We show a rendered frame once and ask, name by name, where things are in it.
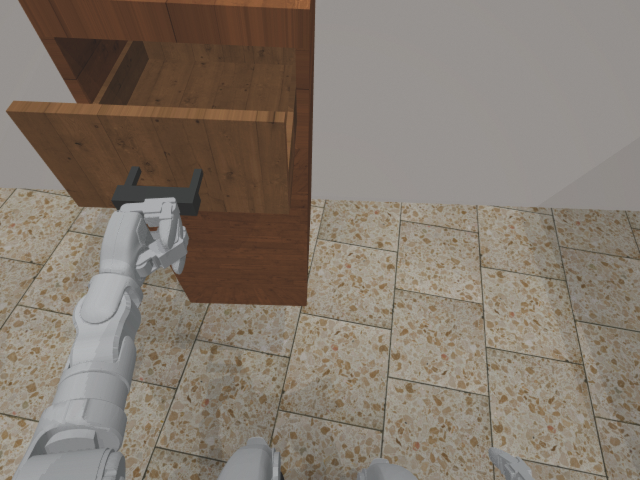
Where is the handle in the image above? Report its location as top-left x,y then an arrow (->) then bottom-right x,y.
111,166 -> 203,216

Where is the robot left shin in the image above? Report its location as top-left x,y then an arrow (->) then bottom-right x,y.
247,437 -> 268,446

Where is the robot left hand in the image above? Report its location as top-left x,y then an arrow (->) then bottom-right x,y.
99,197 -> 189,287

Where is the robot right hand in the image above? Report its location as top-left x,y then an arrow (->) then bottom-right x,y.
489,447 -> 535,480

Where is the robot left thigh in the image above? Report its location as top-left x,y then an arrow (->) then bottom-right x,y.
217,444 -> 281,480

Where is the drawer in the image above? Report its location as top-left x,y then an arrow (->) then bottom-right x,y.
6,41 -> 297,214

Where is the cabinet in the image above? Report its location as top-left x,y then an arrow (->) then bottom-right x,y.
18,0 -> 315,306

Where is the robot left forearm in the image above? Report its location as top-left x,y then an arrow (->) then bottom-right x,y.
11,273 -> 143,480

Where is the left robot upper arm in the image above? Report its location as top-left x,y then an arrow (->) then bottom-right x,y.
16,448 -> 126,480

